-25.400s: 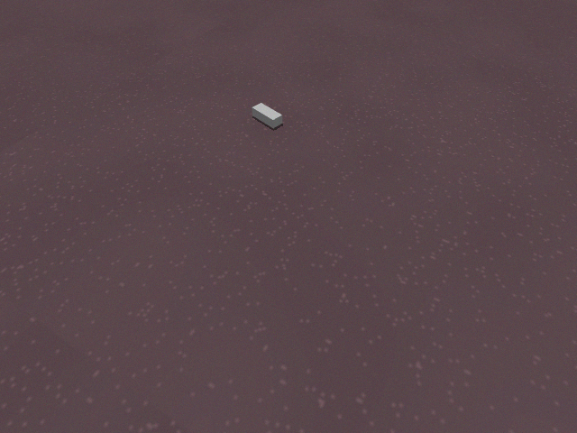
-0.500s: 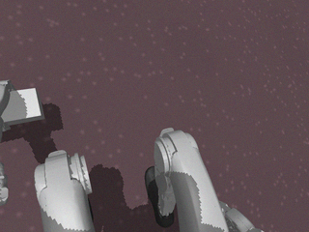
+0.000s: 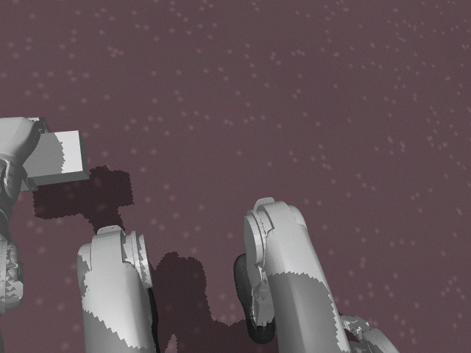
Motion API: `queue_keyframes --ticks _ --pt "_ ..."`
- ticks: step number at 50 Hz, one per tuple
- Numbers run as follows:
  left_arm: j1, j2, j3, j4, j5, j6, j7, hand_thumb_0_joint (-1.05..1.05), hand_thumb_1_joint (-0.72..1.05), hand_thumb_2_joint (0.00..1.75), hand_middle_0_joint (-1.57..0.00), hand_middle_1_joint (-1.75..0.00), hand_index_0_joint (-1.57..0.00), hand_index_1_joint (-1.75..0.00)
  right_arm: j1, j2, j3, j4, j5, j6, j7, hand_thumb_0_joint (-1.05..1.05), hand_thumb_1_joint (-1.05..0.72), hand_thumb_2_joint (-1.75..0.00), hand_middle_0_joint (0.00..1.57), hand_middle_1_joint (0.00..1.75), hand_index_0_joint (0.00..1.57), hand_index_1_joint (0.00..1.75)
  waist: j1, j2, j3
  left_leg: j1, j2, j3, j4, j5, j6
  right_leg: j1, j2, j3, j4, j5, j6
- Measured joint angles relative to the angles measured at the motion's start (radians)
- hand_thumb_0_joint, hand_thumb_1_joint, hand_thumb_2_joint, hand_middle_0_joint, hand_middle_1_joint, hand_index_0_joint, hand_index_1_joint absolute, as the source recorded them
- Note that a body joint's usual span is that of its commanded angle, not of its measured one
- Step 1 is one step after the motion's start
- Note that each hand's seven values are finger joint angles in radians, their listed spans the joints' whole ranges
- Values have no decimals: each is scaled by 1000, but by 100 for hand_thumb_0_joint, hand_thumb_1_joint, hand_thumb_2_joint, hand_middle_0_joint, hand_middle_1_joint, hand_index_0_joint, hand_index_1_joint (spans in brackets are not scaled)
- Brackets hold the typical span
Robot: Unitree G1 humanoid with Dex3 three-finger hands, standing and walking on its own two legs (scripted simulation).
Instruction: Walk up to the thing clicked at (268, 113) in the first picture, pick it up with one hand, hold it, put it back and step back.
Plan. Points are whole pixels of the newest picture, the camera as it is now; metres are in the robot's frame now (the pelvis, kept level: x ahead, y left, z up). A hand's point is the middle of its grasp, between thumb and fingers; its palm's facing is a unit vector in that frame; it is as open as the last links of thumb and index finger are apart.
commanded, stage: lift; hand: left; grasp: from above
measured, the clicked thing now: (25, 161) +0.46 +0.31 -0.18
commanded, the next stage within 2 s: hold in 1.68 s
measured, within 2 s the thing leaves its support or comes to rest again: neither
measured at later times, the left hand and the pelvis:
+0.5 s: hand out of the picture +0.41 +0.31 -0.03, palm faces -0.46 -0.05 -0.89, open 10.5 cm; pelvis +0.00 +0.01 +0.08, yaw +2 degrees
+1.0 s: hand out of the picture +0.35 +0.29 +0.18, palm faces -0.43 -0.08 -0.90, open 10.5 cm; pelvis +0.01 +0.01 +0.25, yaw +5 degrees
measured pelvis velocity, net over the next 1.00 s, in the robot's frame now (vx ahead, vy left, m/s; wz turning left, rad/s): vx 0.01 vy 0.01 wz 0.09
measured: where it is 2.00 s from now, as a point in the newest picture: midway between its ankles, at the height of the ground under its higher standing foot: (203, 330)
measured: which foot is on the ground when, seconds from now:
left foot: down 0.00-1.00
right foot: down 0.00-1.00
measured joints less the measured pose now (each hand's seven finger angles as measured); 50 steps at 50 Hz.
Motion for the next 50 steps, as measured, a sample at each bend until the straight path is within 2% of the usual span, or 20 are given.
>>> queue_keyframes --ticks 3,7,12,26,34,40,50 --pt "6 -7 2 -10 -10 10 -10 0 -8 57 -63 -64 -65 -61 12 4 -8 4 6 7 -7 0 -92 -90 20 30 20 30 2 6 -8 6 0 5 -14 3 2 5 -2 3 -11 1 -1" --pt "33 -25 1 -61 -40 26 -49 0 -8 57 -64 -64 -66 -61 25 12 -24 7 20 18 -16 0 -92 -90 20 30 21 30 12 16 -22 20 1 14 -40 6 5 17 -4 10 -33 2 1" --pt "90 -52 -9 -162 -67 34 -108 0 -8 57 -64 -64 -66 -60 30 20 -45 2 42 41 -31 0 -92 -90 20 30 21 30 35 28 -44 59 5 27 -85 4 12 54 -5 17 -74 0 4" --pt "250 -105 -64 -417 -146 72 -213 0 -7 57 -63 -65 -65 -61 3 25 -88 -54 99 79 -73 0 -92 -90 20 30 21 30 101 35 -112 237 10 52 -265 14 23 229 -16 27 -248 8 5" --pt "367 -145 -99 -570 -194 112 -249 0 -7 56 -62 -65 -64 -62 -19 35 -95 -72 122 93 -110 0 -92 -90 20 30 21 30 126 31 -125 409 15 65 -412 29 25 396 -18 30 -392 25 4" --pt "444 -176 -128 -651 -216 150 -260 0 -7 56 -62 -65 -64 -61 -29 47 -90 -70 138 101 -141 0 -91 -90 20 30 21 30 136 30 -123 575 22 77 -550 50 26 555 -17 34 -528 51 3" --pt "542 -220 -175 -686 -244 190 -274 0 -8 57 -64 -64 -66 -60 -8 67 -74 -40 159 89 -194 0 -91 -90 20 30 21 30 149 33 -110 910 37 104 -828 102 25 874 -10 47 -799 111 -4"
